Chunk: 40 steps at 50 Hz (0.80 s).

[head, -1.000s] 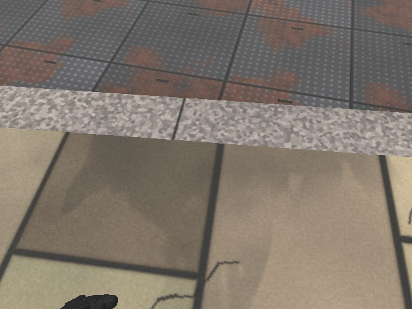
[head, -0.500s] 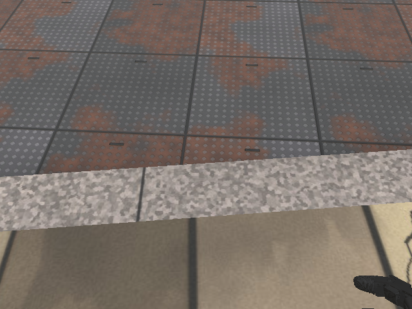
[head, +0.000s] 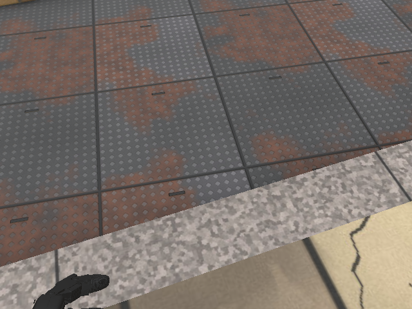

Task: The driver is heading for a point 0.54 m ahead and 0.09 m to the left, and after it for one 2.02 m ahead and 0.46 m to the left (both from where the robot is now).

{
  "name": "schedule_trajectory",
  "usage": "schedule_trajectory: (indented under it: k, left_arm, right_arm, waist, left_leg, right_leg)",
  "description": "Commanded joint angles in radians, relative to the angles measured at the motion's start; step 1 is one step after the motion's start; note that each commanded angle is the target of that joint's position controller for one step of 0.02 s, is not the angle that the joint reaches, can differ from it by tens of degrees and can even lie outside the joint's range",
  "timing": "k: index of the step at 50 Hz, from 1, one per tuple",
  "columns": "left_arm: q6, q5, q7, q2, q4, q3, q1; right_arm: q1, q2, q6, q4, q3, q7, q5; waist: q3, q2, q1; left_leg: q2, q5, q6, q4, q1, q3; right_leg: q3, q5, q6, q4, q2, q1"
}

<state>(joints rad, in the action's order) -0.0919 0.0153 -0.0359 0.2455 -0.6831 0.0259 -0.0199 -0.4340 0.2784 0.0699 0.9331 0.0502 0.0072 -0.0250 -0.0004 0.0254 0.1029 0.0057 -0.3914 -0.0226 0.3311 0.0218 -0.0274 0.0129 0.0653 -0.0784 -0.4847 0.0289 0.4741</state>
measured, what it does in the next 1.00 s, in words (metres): walks ahead, turning left: left foot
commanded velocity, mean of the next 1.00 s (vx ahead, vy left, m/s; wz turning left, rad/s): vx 0.50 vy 0.00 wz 0.28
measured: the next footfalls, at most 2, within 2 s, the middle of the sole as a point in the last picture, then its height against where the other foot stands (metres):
left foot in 0.58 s outside the picture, level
right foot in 1.06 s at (190, 235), level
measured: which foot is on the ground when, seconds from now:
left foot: down 0.00-0.00, up 0.02-0.56, down 0.58-1.00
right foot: down 0.00-0.58, up 0.60-1.00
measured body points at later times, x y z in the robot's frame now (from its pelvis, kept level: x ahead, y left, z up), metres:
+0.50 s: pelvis +0.25 +0.00 +0.00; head +0.28 +0.00 +0.45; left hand +0.23 +0.28 -0.13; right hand +0.47 -0.21 -0.10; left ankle +0.41 +0.14 -0.70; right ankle +0.12 -0.11 -0.73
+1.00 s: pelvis +0.52 +0.07 +0.01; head +0.53 +0.08 +0.46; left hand +0.64 +0.37 -0.07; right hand +0.65 -0.19 -0.10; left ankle +0.41 +0.13 -0.73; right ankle +0.71 -0.02 -0.70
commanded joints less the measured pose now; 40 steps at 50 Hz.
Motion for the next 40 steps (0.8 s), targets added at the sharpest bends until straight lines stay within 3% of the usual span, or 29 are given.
schedule_trajectory:
  k: [1,2,3,4,5,6,8,10,12,17,21,24,26,27,28,29,30,31,32,33,34,35,37,40]
  left_arm:
    - [-0.001,-0.018,0.023,0.273,-0.038,0.098,-0.426]
    - [0.004,-0.019,0.013,0.305,-0.050,0.100,-0.434]
    - [0.005,-0.005,0.009,0.207,-0.044,0.076,-0.406]
    - [0.003,0.000,0.009,0.168,-0.035,0.062,-0.338]
    - [0.003,-0.005,0.005,0.147,-0.024,0.054,-0.269]
    - [0.002,-0.012,0.001,0.126,-0.019,0.049,-0.224]
    - [-0.008,-0.018,0.000,0.116,-0.027,0.049,-0.203]
    - [-0.021,-0.015,0.003,0.134,-0.047,0.055,-0.220]
    - [-0.021,-0.018,0.014,0.148,-0.072,0.060,-0.252]
    - [-0.017,-0.021,0.033,0.163,-0.116,0.062,-0.306]
    - [-0.005,-0.015,0.037,0.170,-0.158,0.065,-0.360]
    - [0.015,-0.006,0.044,0.178,-0.173,0.070,-0.363]
    - [0.029,-0.002,0.054,0.205,-0.163,0.077,-0.337]
    - [0.039,-0.003,0.061,0.219,-0.156,0.080,-0.323]
    - [0.046,-0.001,0.067,0.217,-0.147,0.077,-0.310]
    - [0.035,-0.019,0.073,0.192,-0.118,0.063,-0.324]
    - [0.000,-0.036,0.052,0.053,-0.084,0.017,-0.415]
    - [-0.041,-0.007,0.031,0.156,-0.078,0.040,-0.349]
    - [-0.057,0.027,0.024,0.176,-0.049,0.045,-0.261]
    - [-0.062,0.014,0.029,0.160,-0.036,0.041,-0.224]
    - [-0.055,-0.010,0.040,0.166,-0.035,0.051,-0.203]
    - [-0.042,-0.019,0.041,0.166,-0.033,0.056,-0.218]
    - [-0.017,-0.025,0.045,0.144,-0.023,0.057,-0.243]
    - [-0.002,-0.031,0.053,0.115,0.009,0.048,-0.161]
  right_arm:
    - [0.058,0.095,0.012,-0.098,0.001,-0.010,0.037]
    - [-0.055,0.006,0.036,-0.100,-0.023,-0.003,0.014]
    - [0.016,0.125,0.049,-0.094,0.004,0.000,-0.009]
    - [0.097,0.152,0.055,-0.118,0.014,0.003,-0.017]
    - [0.132,0.133,0.051,-0.119,0.013,-0.002,-0.007]
    - [0.145,0.122,0.044,-0.123,0.017,-0.005,0.008]
    - [0.113,0.082,0.022,-0.117,0.014,-0.003,0.010]
    - [0.136,0.069,0.007,-0.128,0.015,-0.007,0.016]
    - [0.197,0.063,0.003,-0.149,0.014,-0.008,0.020]
    - [0.331,0.035,0.007,-0.184,0.004,0.011,0.009]
    - [0.435,0.030,0.007,-0.242,-0.002,0.032,0.003]
    - [0.469,0.031,0.004,-0.285,-0.002,0.053,0.004]
    - [0.418,0.058,0.000,-0.295,0.012,0.061,0.007]
    - [0.329,0.087,-0.003,-0.280,0.030,0.060,0.009]
    - [0.170,0.134,-0.006,-0.242,0.059,0.052,0.006]
    - [0.014,0.232,-0.014,-0.220,0.091,0.030,0.008]
    - [0.043,0.292,-0.009,-0.241,0.095,0.029,-0.005]
    - [0.003,0.213,-0.011,-0.238,0.075,0.030,0.001]
    - [0.031,0.163,-0.011,-0.238,0.064,0.026,0.010]
    - [0.092,0.140,-0.010,-0.247,0.057,0.025,0.011]
    - [0.150,0.107,-0.009,-0.264,0.047,0.022,0.015]
    - [0.183,0.096,-0.010,-0.282,0.040,0.019,0.025]
    - [0.189,0.109,-0.007,-0.291,0.046,0.013,0.023]
    - [0.146,0.146,-0.004,-0.280,0.059,-0.005,0.016]
  waist:
    - [-0.290,0.084,-0.247]
    - [-0.380,0.318,-0.179]
    - [-0.274,0.170,-0.205]
    - [-0.154,0.118,-0.189]
    - [-0.097,0.037,-0.156]
    - [-0.050,0.028,-0.128]
    - [-0.040,0.061,-0.085]
    - [-0.020,0.043,-0.076]
    - [0.001,0.027,-0.087]
    - [0.038,0.023,-0.143]
    - [0.079,0.014,-0.183]
    - [0.081,0.028,-0.180]
    - [0.027,0.059,-0.140]
    - [-0.036,0.067,-0.090]
    - [-0.119,0.045,-0.008]
    - [-0.231,-0.077,0.044]
    - [-0.347,-0.309,-0.053]
    - [-0.397,-0.199,0.011]
    - [-0.248,-0.157,0.011]
    - [-0.142,-0.035,-0.032]
    - [-0.098,-0.017,-0.065]
    - [-0.068,-0.034,-0.099]
    - [-0.055,-0.057,-0.127]
    - [-0.019,-0.065,-0.108]
  left_leg:
    - [0.092,0.377,0.082,0.601,-0.354,-0.002]
    - [-0.046,-0.187,0.049,0.862,-0.695,0.061]
    - [0.019,-0.174,0.059,0.959,-0.808,0.131]
    - [0.062,-0.072,0.071,0.947,-0.835,0.108]
    - [0.101,0.014,0.065,0.902,-0.787,0.092]
    - [0.124,0.066,0.056,0.845,-0.748,0.090]
    - [0.144,0.123,0.044,0.799,-0.663,0.092]
    - [0.146,0.181,0.029,0.743,-0.680,0.086]
    - [0.147,0.274,0.017,0.649,-0.736,0.090]
    - [0.107,0.508,0.038,0.402,-0.721,0.076]
    - [0.080,0.489,0.064,0.306,-0.764,0.063]
    - [0.061,0.368,0.092,0.273,-0.771,0.026]
    - [0.003,0.263,0.124,0.269,-0.646,-0.042]
    - [-0.041,0.236,0.145,0.264,-0.514,-0.077]
    - [-0.075,0.297,0.178,0.212,-0.283,-0.078]
    - [0.100,0.366,0.254,0.204,0.032,0.195]
    - [0.343,0.260,0.470,0.063,0.358,0.779]
    - [0.336,0.152,0.444,-0.012,0.386,0.823]
    - [0.293,0.173,0.391,-0.008,0.280,0.662]
    - [0.246,0.267,0.352,-0.017,0.109,0.539]
    - [0.207,0.360,0.327,-0.028,-0.015,0.457]
    - [0.178,0.421,0.325,-0.055,-0.111,0.418]
    - [0.160,0.475,0.337,-0.086,-0.203,0.389]
    - [0.129,0.489,0.321,-0.105,-0.273,0.331]
  right_leg:
    - [-0.280,-0.066,-0.125,-0.009,0.237,-0.668]
    - [-0.696,0.125,-0.268,0.128,0.388,-0.880]
    - [-0.664,0.227,-0.231,0.166,0.351,-0.799]
    - [-0.514,0.179,-0.190,0.182,0.311,-0.669]
    - [-0.417,0.093,-0.169,0.210,0.264,-0.539]
    - [-0.350,0.033,-0.163,0.245,0.228,-0.438]
    - [-0.279,-0.029,-0.166,0.303,0.199,-0.336]
    - [-0.221,-0.099,-0.179,0.334,0.192,-0.306]
    - [-0.176,-0.146,-0.177,0.348,0.193,-0.326]
    - [-0.037,-0.141,-0.117,0.365,0.175,-0.369]
    - [0.015,-0.157,-0.101,0.338,0.218,-0.490]
    - [0.043,-0.286,-0.080,0.260,0.250,-0.584]
    - [0.080,-0.604,-0.053,0.138,0.244,-0.600]
    - [0.106,-0.769,-0.034,0.008,0.228,-0.591]
    - [0.143,-0.780,-0.001,-0.199,0.186,-0.508]
    - [0.155,-0.443,0.043,-0.527,0.133,-0.249]
    - [0.048,0.451,0.109,-0.904,-0.105,0.179]
    - [-0.146,0.472,0.082,-0.968,-0.052,0.291]
    - [-0.127,0.419,0.063,-0.947,-0.010,0.346]
    - [-0.117,0.341,0.060,-0.840,0.035,0.320]
    - [-0.107,0.298,0.066,-0.744,0.067,0.258]
    - [-0.107,0.272,0.073,-0.706,0.079,0.195]
    - [-0.095,0.252,0.099,-0.625,0.083,0.149]
    - [-0.076,0.110,0.132,-0.449,0.067,0.164]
